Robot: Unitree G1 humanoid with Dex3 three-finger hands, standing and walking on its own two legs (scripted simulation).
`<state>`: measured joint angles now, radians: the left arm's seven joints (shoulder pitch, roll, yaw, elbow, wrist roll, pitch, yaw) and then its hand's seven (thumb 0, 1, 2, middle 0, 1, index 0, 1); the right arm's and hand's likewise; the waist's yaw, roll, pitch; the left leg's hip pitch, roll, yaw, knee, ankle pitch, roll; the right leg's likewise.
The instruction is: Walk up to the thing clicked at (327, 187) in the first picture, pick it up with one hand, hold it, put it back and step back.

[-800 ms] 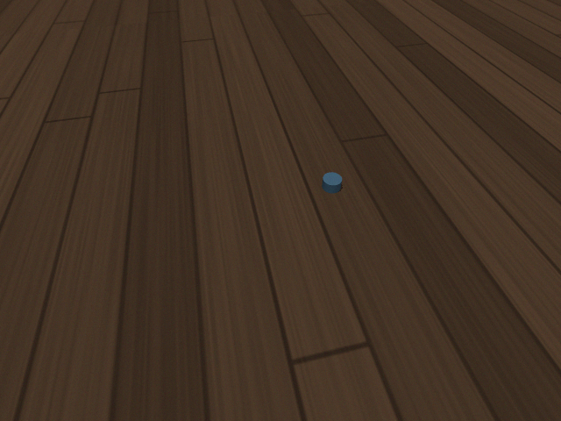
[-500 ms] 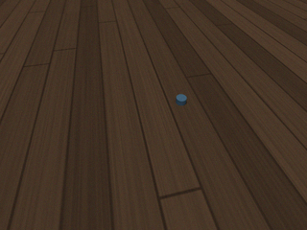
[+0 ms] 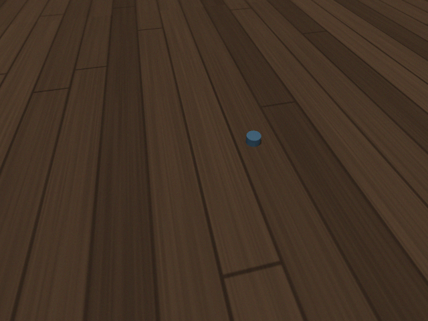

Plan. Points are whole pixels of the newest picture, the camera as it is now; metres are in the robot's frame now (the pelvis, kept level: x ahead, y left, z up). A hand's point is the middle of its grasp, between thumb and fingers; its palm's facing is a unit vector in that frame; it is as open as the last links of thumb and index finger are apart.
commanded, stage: stand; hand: left
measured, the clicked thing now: (253, 138) +1.33 -0.21 -0.75
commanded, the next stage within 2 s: walk up in 0.32 s
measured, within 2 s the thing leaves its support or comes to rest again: neither
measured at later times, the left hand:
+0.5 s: hand out of the picture +0.11 +0.25 -0.15, palm faces -0.13 -0.93 -0.35, open 7.4 cm
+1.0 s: hand (163, 265) +0.28 +0.15 -0.16, palm faces -0.23 -0.92 -0.32, open 7.4 cm
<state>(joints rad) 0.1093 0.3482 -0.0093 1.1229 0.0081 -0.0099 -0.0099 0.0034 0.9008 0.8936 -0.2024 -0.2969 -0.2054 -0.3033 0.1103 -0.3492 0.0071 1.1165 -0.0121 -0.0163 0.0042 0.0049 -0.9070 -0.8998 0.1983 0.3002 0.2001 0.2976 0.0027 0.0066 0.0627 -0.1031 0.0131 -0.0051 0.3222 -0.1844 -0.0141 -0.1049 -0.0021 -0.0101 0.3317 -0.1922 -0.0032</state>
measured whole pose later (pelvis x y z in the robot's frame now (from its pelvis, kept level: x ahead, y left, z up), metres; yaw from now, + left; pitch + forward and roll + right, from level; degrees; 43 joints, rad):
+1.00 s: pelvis +0.20 -0.11 -0.02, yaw -14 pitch -2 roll -2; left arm 0.37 0.40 0.05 0.87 0.02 -0.06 -0.08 0.00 0.90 0.89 -0.21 -0.30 -0.21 -0.30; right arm 0.24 -0.42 -0.07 0.89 -0.04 -0.05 0.09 0.01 -0.91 -0.90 0.20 0.30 0.20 0.30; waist 0.05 0.03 0.07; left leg -0.47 0.10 0.03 0.66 -0.23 0.01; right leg -0.09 0.05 -0.01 0.47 -0.34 -0.03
